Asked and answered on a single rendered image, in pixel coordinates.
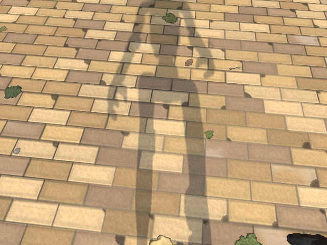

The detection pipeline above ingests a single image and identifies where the right robot hand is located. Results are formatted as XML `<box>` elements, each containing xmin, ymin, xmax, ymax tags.
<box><xmin>287</xmin><ymin>233</ymin><xmax>327</xmax><ymax>245</ymax></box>

